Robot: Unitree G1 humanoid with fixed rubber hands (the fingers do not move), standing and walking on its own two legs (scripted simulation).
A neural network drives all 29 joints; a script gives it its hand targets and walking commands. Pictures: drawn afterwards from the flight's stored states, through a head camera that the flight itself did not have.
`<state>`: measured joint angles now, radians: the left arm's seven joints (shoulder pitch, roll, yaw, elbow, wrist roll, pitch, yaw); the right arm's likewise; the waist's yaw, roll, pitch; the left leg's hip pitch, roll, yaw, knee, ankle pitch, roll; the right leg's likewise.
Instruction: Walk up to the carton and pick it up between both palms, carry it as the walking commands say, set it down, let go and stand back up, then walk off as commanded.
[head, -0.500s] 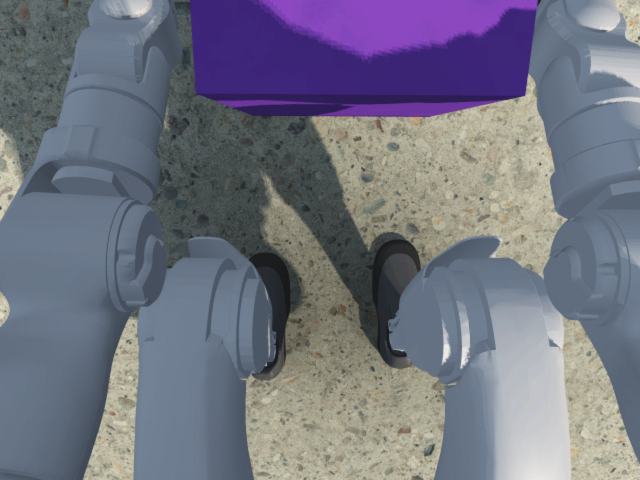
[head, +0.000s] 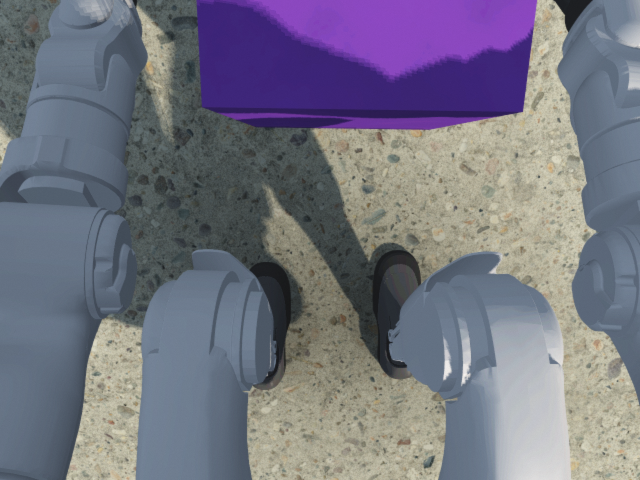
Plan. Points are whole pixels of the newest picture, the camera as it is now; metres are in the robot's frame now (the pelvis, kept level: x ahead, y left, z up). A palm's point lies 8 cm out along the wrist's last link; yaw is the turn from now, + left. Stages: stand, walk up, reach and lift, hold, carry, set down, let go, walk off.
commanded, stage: set down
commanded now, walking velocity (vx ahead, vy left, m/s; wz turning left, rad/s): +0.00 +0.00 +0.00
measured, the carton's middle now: (353, 4) +0.56 -0.02 -0.23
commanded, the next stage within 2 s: let go in 1.26 s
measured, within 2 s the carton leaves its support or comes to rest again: neither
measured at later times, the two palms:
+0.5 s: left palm out of the picture +0.57 +0.20 +0.00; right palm out of the picture +0.55 -0.23 +0.00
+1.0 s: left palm out of the picture +0.57 +0.22 +0.16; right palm out of the picture +0.55 -0.23 +0.16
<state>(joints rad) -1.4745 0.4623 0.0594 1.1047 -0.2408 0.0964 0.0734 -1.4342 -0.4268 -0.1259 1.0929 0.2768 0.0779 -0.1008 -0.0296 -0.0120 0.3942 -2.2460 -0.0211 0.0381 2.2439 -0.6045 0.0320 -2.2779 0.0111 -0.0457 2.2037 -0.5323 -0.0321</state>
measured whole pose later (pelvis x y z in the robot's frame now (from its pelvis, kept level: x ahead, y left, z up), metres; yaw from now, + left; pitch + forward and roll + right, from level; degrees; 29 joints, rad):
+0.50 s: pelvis +0.01 +0.00 +0.10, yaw +0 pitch +45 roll +0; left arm -1.34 0.43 0.20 0.99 -0.12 0.19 0.01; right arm -1.27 -0.37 -0.24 0.91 0.16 0.19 -0.06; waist -0.04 0.00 0.07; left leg -2.10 -0.03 0.02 1.88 -0.56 0.02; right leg -2.13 0.02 -0.03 1.84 -0.50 -0.02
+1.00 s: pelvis +0.03 +0.00 +0.24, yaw +0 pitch +46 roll +0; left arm -1.19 0.41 0.25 0.92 -0.06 0.20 -0.05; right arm -1.12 -0.32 -0.31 0.83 0.09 0.20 0.00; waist -0.04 0.01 -0.05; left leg -1.71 -0.04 0.00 1.34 -0.42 0.02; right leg -1.73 0.03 -0.02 1.31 -0.37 -0.02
